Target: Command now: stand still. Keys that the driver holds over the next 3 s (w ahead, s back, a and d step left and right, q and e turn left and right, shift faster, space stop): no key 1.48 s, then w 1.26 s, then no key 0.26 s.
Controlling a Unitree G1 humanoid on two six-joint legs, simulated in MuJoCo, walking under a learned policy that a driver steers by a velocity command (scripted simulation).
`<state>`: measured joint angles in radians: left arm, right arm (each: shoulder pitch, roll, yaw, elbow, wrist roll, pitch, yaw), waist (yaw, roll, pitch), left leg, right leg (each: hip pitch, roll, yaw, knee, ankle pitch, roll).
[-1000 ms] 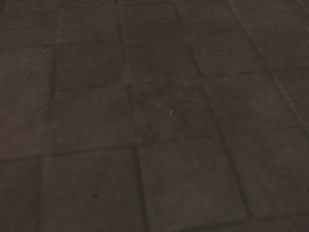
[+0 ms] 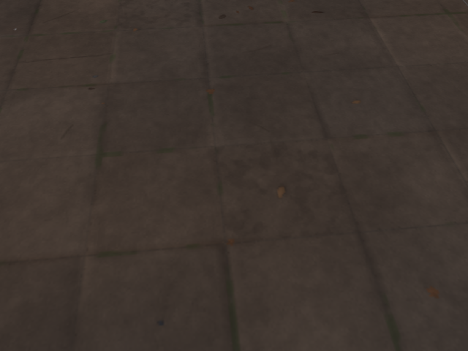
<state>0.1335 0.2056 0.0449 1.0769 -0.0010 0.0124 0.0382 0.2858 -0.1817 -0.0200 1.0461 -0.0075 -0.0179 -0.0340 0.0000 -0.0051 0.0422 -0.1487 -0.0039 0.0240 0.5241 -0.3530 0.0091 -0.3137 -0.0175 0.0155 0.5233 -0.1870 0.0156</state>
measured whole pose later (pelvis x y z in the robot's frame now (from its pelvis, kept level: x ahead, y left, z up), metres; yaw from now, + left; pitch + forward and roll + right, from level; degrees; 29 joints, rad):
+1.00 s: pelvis +0.01 +0.00 +0.00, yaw +0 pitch -1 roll +0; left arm 0.18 0.19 0.03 1.12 -0.01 0.01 0.04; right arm 0.37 -0.15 -0.01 1.07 0.00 -0.03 -0.04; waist 0.00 0.00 0.04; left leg -0.14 0.00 0.03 0.50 -0.36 0.01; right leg -0.31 -0.01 0.02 0.52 -0.19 0.01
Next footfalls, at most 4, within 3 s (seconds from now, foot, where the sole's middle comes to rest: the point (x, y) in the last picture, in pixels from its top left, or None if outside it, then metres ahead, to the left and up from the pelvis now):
2.24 left None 0.50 0.11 -0.77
2.80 right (284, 255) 0.81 -0.13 -0.77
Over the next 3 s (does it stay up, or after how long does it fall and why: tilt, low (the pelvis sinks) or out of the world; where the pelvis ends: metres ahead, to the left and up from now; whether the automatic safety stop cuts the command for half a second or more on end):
stays up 0.71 -0.05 0.01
